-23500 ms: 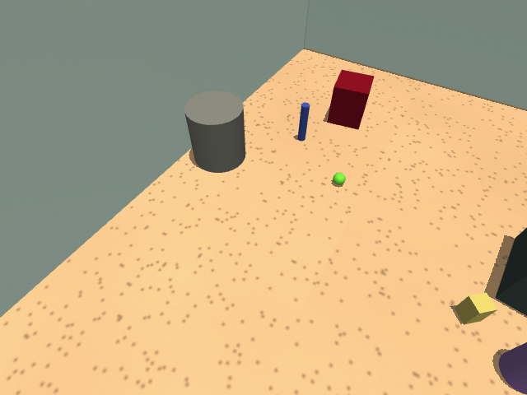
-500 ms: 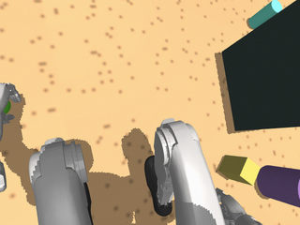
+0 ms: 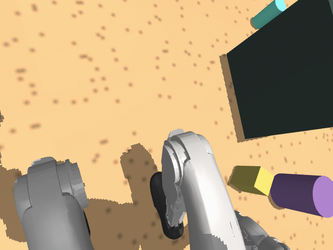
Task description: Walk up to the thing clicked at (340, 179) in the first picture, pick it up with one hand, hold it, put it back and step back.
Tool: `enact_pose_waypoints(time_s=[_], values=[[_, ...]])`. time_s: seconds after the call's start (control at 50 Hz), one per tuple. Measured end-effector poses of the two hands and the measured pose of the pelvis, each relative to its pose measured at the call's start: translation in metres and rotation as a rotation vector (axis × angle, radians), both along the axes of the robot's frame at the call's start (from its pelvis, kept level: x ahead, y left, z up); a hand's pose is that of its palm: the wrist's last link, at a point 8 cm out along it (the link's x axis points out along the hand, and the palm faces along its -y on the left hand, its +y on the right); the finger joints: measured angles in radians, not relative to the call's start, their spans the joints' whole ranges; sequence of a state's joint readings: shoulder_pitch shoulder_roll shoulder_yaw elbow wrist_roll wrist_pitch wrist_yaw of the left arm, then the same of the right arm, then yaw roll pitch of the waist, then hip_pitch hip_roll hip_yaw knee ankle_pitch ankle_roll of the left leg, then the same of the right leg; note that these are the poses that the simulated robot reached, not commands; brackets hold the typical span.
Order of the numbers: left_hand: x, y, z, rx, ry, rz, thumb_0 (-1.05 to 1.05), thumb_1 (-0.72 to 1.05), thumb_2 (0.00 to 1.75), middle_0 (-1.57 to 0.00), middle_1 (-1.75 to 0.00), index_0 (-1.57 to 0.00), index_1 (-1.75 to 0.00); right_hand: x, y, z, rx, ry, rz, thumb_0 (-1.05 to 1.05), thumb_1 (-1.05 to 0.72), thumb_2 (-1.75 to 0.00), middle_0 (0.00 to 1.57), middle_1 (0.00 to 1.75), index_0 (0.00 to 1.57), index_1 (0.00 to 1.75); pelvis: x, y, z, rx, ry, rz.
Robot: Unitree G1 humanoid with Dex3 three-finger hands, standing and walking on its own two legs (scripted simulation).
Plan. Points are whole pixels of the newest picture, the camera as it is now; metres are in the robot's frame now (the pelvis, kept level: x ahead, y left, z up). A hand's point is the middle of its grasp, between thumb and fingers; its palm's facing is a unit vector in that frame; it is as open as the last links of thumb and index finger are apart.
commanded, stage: rest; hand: left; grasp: from above
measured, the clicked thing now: out of the picture +0.41 +0.35 -0.24
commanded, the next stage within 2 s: open in 0.60 s
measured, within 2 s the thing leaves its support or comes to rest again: rests again in 0.24 s
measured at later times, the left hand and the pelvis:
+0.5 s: hand out of the picture +0.40 +0.33 -0.24, palm faces -0.44 -0.17 -0.88, open 6.6 cm; pelvis +0.00 +0.01 +0.00, yaw -1 degrees
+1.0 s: hand out of the picture +0.40 +0.33 -0.24, palm faces -0.43 -0.15 -0.89, open 10.3 cm; pelvis -0.01 +0.01 +0.00, yaw -2 degrees
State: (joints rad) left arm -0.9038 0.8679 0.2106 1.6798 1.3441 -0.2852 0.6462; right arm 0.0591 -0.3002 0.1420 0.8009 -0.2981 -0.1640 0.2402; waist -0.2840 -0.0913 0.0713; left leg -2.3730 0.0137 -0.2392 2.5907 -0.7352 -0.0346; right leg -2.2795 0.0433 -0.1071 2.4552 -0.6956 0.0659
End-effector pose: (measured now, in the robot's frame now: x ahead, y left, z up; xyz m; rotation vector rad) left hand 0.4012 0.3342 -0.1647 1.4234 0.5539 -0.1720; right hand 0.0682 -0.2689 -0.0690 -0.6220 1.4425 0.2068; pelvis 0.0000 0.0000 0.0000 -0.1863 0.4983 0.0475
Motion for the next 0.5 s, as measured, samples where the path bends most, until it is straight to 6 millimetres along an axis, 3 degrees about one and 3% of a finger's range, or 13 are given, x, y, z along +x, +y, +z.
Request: enact_pose_waypoints(time_s=[0.5], values=[[0.0, 0.0, -0.015, -0.001, 0.008, 0.011, -0.08, 0.29, 0.43, -0.65, -0.53, -0.98, -0.58, 0.002, 0.012, 0.01, 0.045, -0.006, 0.074, 0.0, -0.91, -0.9, 0.2, 0.3, 0.2, 0.3, -0.002, 0.005, 0.001, -0.028, -0.027, -0.009]])
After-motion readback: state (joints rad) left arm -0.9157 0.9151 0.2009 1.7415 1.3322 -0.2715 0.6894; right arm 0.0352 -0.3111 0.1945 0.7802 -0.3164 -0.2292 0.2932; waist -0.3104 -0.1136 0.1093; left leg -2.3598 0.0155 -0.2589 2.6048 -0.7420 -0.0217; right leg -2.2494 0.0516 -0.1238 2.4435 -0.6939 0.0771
